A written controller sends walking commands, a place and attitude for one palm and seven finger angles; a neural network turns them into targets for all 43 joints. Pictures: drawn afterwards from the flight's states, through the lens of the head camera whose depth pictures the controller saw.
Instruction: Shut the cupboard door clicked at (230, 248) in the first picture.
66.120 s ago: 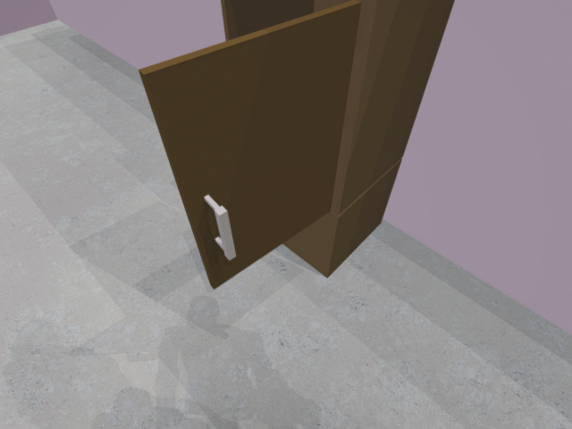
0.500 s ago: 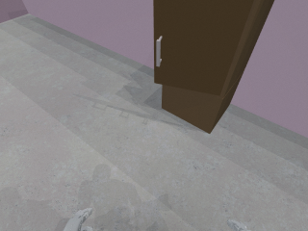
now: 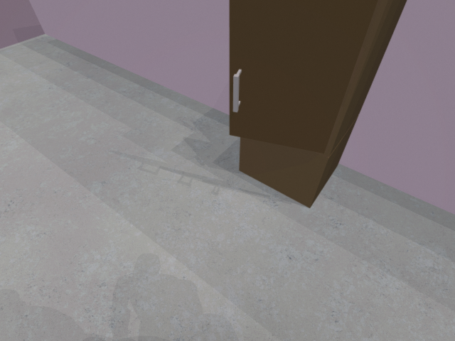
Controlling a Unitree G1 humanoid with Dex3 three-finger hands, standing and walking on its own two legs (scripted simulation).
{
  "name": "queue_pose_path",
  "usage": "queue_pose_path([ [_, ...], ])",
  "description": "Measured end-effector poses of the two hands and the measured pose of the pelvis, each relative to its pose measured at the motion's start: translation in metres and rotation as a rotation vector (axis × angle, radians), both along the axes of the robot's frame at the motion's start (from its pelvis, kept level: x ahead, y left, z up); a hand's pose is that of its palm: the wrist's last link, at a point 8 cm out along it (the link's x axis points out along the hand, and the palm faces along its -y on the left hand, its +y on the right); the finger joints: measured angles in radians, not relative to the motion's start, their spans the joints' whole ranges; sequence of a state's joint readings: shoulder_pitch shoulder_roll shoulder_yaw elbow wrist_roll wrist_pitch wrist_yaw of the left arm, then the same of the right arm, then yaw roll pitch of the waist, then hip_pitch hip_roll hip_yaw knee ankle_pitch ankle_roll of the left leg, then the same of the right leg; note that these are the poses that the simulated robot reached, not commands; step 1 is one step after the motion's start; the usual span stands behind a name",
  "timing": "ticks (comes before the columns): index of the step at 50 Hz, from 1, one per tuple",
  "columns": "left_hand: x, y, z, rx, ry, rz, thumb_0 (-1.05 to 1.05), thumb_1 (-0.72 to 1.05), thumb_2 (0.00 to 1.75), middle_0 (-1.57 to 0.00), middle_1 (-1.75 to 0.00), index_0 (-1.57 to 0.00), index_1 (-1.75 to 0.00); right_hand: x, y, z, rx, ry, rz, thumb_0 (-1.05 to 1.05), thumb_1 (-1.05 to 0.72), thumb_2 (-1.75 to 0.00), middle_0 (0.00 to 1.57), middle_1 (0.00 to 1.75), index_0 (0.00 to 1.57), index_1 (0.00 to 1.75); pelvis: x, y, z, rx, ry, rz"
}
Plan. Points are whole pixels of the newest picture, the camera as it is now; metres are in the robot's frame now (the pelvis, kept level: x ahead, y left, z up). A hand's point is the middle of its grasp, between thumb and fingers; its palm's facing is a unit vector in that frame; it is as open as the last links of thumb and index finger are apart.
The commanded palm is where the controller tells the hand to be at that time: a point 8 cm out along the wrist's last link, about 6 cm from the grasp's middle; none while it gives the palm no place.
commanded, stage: let the arm hang, fingers relaxed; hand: left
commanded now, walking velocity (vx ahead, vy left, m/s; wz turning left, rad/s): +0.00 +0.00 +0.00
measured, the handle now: (237, 91) +0.99 +0.01 -0.10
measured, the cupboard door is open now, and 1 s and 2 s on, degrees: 19 19 19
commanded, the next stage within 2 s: look to check the result in 0.38 s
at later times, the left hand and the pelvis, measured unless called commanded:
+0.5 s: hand out of the picture -0.03 +0.16 -0.18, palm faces +0.02 -0.99 -0.14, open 7.4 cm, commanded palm none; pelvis +0.00 +0.02 +0.00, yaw -1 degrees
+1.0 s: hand out of the picture +0.02 +0.21 -0.17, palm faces -0.02 -0.98 -0.22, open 7.4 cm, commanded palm none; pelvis +0.01 +0.02 +0.00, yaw -2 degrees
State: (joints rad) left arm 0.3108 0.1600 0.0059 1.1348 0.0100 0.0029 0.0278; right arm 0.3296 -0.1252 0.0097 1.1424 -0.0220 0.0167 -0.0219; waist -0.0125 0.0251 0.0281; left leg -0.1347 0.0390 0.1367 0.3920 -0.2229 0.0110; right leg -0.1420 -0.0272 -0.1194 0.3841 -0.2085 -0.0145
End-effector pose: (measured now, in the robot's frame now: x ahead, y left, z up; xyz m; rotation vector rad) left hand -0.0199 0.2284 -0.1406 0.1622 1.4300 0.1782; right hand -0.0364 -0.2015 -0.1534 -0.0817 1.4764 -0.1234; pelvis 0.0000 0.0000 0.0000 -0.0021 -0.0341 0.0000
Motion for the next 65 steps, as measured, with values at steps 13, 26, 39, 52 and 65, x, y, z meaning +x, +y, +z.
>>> queue_pose_path([
  [13,-0.017,-0.028,-0.010,-0.091,0.039,0.009,0.01,0.91,0.90,-0.20,-0.30,-0.20,-0.30,-0.015,0.017,0.002,-0.003,0.012,-0.039,0.00,-0.91,-0.89,0.20,0.30,0.20,0.30,-0.002,0.009,-0.001,0.002,0.002,-0.017],
  [26,-0.008,-0.011,-0.010,-0.070,0.023,-0.005,0.01,0.91,0.90,-0.20,-0.30,-0.20,-0.30,-0.009,0.021,0.003,-0.015,-0.011,-0.049,0.00,-0.91,-0.89,0.20,0.30,0.20,0.30,0.000,0.017,-0.001,0.001,0.006,-0.024],
  [39,0.013,0.016,-0.005,-0.019,-0.011,-0.033,0.01,0.91,0.90,-0.20,-0.30,-0.20,-0.30,0.005,0.012,0.004,-0.041,-0.036,-0.039,0.00,-0.91,-0.89,0.20,0.30,0.20,0.30,0.002,0.023,-0.001,0.002,0.004,-0.029],
  [52,0.042,0.031,-0.002,0.005,-0.052,-0.060,0.01,0.91,0.90,-0.20,-0.30,-0.20,-0.30,0.028,-0.010,0.009,-0.087,-0.067,-0.011,0.00,-0.91,-0.89,0.20,0.30,0.20,0.30,0.006,0.024,0.000,0.002,0.007,-0.026],
  [65,0.063,0.029,-0.004,0.006,-0.052,-0.071,0.01,0.91,0.90,-0.20,-0.30,-0.20,-0.30,0.055,-0.016,0.004,-0.085,-0.090,-0.007,0.00,-0.91,-0.89,0.20,0.30,0.20,0.30,0.027,0.020,-0.004,0.014,0.015,-0.035],
])
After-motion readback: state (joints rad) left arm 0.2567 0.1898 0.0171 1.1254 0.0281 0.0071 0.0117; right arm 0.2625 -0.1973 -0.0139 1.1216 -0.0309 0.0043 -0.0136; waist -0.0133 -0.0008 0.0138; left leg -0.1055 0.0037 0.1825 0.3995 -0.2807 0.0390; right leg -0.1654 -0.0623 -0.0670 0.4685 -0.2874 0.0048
